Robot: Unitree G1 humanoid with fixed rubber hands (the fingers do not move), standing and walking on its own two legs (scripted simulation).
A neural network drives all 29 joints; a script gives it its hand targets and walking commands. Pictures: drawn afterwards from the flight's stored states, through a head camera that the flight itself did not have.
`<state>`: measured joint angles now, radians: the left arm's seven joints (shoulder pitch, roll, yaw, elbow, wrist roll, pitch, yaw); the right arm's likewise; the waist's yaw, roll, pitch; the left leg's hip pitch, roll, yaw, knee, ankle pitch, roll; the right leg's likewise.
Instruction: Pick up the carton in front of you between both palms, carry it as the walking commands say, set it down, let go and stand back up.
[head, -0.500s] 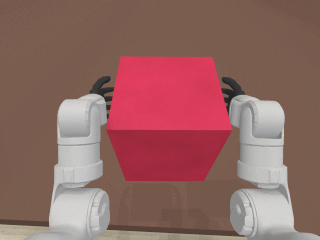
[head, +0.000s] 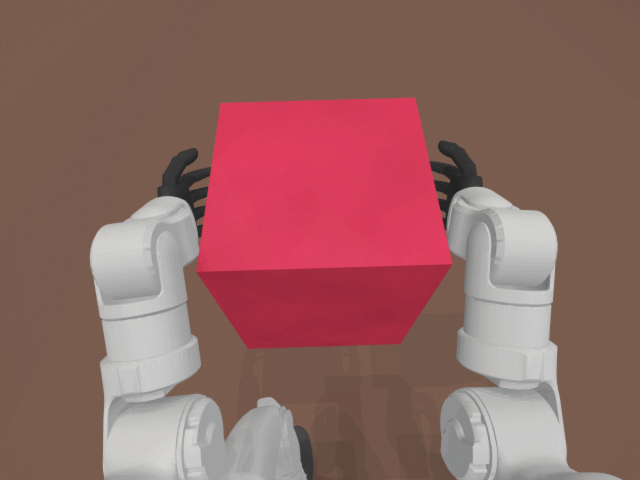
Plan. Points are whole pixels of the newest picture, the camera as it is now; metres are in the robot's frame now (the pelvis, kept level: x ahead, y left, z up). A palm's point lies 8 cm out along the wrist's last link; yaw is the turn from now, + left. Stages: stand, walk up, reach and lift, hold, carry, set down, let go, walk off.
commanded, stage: carry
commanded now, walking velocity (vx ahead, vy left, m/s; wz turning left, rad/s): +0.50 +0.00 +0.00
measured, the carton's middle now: (321, 238) +0.39 -0.01 +0.07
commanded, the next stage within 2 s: none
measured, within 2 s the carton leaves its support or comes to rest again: neither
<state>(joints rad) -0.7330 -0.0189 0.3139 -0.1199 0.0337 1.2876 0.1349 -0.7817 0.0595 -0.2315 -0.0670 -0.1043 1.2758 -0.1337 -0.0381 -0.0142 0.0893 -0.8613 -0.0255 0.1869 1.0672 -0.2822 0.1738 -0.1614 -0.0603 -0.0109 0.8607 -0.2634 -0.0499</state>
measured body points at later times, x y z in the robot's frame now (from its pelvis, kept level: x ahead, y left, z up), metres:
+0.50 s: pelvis +0.34 -0.01 +0.09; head +0.34 +0.00 +0.54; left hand +0.72 +0.16 +0.29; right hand +0.74 -0.14 +0.30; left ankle +0.17 +0.07 -0.58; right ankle +0.45 -0.06 -0.63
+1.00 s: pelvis +0.64 +0.05 +0.11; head +0.68 +0.05 +0.55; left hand +0.95 +0.20 +0.17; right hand +0.95 -0.10 +0.17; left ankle +0.70 +0.13 -0.63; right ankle +0.49 -0.06 -0.56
